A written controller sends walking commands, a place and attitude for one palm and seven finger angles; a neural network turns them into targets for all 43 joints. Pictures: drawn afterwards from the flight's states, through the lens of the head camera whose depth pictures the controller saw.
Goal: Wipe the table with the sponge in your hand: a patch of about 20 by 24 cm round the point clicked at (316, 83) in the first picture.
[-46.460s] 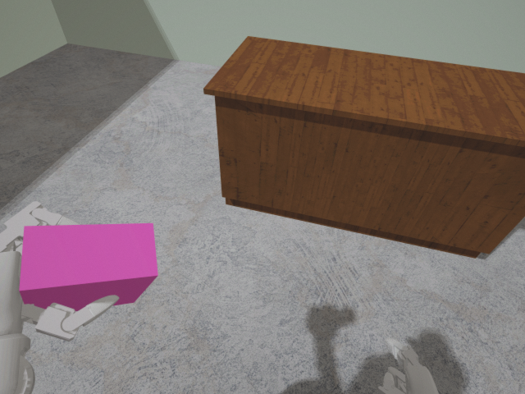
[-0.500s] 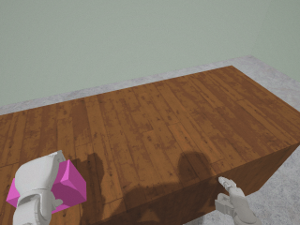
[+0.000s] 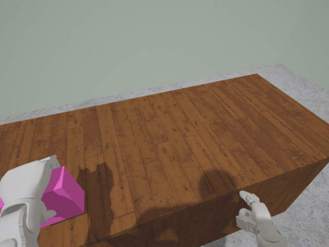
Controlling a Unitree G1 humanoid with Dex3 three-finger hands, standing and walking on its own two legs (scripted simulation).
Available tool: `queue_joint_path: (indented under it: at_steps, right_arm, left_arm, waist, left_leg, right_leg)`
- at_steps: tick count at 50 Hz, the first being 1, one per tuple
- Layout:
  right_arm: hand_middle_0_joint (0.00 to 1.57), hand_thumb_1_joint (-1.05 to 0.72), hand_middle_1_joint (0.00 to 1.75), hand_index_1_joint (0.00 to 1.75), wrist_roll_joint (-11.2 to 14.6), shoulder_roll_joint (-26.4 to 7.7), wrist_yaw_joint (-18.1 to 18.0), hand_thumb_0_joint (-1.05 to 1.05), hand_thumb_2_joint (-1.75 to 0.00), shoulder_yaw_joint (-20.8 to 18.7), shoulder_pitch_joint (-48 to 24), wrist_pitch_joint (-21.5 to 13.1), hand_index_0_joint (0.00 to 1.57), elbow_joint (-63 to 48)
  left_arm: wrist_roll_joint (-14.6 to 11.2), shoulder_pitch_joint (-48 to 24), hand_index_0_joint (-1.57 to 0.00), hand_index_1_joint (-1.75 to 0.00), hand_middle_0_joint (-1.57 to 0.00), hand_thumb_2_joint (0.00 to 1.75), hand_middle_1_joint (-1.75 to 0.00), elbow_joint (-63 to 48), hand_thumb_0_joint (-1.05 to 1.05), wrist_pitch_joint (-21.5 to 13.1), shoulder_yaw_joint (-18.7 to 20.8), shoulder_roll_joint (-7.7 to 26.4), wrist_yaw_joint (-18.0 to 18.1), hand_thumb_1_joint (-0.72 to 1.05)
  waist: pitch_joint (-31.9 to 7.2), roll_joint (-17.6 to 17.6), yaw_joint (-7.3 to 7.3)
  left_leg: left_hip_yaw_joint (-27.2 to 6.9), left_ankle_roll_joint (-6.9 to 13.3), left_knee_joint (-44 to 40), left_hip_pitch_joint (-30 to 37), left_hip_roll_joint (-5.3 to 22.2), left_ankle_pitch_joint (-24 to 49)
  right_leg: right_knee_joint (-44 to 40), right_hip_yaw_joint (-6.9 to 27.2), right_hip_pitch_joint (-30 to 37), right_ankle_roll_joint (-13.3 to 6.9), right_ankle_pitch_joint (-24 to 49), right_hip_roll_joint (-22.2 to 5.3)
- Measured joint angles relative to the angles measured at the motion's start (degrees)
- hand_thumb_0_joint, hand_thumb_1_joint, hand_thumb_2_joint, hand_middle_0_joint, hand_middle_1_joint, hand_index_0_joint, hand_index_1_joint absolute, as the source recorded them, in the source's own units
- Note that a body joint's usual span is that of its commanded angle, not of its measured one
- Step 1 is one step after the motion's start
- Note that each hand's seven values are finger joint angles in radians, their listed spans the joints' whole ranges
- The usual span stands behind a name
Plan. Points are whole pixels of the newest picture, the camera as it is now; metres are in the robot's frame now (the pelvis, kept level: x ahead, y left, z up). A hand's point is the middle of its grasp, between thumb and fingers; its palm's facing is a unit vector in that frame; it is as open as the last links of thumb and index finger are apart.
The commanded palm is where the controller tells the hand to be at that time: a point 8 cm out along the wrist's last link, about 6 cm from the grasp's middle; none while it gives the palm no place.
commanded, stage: lift the sponge slowly off the table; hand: left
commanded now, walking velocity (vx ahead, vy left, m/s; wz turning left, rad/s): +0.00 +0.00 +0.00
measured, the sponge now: (48, 204) +0.17 +0.32 +0.02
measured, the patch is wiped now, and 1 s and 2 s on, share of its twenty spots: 1.00 1.00 1.00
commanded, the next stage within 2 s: bring the sponge back beside the body in 0.46 s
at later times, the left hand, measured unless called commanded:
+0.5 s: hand (42, 181) +0.18 +0.32 +0.10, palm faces +0.10 -0.12 -0.99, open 10.1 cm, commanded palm +0.15 +0.31 +0.16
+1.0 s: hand (55, 177) +0.20 +0.29 +0.10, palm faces +0.13 -0.17 -0.98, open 10.1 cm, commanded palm +0.15 +0.29 +0.17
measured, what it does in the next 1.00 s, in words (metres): stands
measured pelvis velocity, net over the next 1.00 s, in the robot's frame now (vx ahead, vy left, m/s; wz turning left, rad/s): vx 0.00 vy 0.00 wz -0.01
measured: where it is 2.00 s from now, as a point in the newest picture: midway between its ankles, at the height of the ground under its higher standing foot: outside the picture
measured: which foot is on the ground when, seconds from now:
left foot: down 0.00-1.00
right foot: down 0.00-1.00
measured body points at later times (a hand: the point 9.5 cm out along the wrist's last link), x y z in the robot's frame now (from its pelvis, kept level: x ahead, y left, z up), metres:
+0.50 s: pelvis -0.01 +0.01 +0.00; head -0.04 -0.02 +0.45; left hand +0.18 +0.32 +0.15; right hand +0.25 -0.19 -0.05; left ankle -0.01 +0.09 -0.74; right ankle +0.02 -0.10 -0.74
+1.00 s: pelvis +0.00 +0.00 +0.00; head -0.04 -0.02 +0.45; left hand +0.19 +0.29 +0.16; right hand +0.25 -0.19 -0.06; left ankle -0.01 +0.09 -0.74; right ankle +0.02 -0.10 -0.74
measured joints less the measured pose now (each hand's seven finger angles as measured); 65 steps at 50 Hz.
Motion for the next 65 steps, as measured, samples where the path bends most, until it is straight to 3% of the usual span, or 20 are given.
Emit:
queue_joint_path:
  at_steps: [7,29,36,47,65]
  right_arm:
    - [0.21,-0.91,0.30,0.30,0.0,0.0,0.1,0.01,-0.90,0.3,0.0,-0.3,0.21,-0.6]
    - [0.21,-0.91,0.30,0.30,0.4,-0.3,0.1,0.01,-0.90,0.8,-0.2,-0.8,0.20,-1.2]
    - [0.21,-0.91,0.30,0.30,0.3,-0.3,0.4,0.01,-0.90,0.7,0.4,-1.2,0.20,-1.6]
    - [0.21,-0.91,0.30,0.32,0.4,-0.5,1.2,0.01,-0.90,0.7,0.8,-0.7,0.23,-2.2]
    - [0.21,-0.91,0.30,0.32,0.5,-0.4,0.9,0.01,-0.90,1.3,0.0,0.1,0.23,-2.1]
  left_arm:
    - [-0.4,-0.2,-0.75,-1.35,-0.72,1.08,-1.32,-1.5,-0.01,0.1,0.2,0.7,-1.7,-0.53]
    - [-0.3,-2.9,-0.75,-1.35,-0.72,1.08,-1.32,-4.0,-0.01,3.5,-1.2,0.9,-4.0,-0.53]
    - [0.1,-2.8,-0.75,-1.35,-0.72,1.08,-1.32,-5.3,-0.01,3.4,-1.6,0.7,-3.4,-0.53]
    - [-1.3,-1.7,-0.75,-1.35,-0.72,1.08,-1.32,-8.3,-0.01,5.8,-2.4,-0.8,-2.9,-0.53]
    - [-2.1,-1.7,-0.75,-1.35,-0.72,1.08,-1.32,-8.8,-0.01,7.3,-2.5,-0.3,-3.2,-0.53]
  waist:
    - [-0.5,0.1,-0.80]
    - [-0.2,-0.1,-0.58]
    - [-0.1,0.0,-0.60]
    - [-0.9,0.4,-0.99]
    - [-0.8,0.9,-0.66]
  left_leg:
    - [0.3,0.0,-0.6,-0.1,-0.2,0.5]
    - [0.6,0.4,-1.1,-0.7,-0.8,1.2]
    - [0.8,0.4,-1.0,-0.5,-0.7,0.9]
    - [0.8,0.3,-1.3,-0.2,-0.6,0.7]
    - [0.4,-0.6,-0.9,-0.3,0.2,0.7]
  right_leg:
    - [0.0,0.3,-0.4,0.1,0.3,-0.2]
    - [0.5,0.7,-1.4,0.5,0.4,-0.7]
    - [0.6,0.8,-1.3,0.4,0.2,-0.7]
    - [0.8,1.0,-1.3,0.4,-0.2,-0.6]
    - [0.9,0.5,-1.3,-0.5,0.1,0.2]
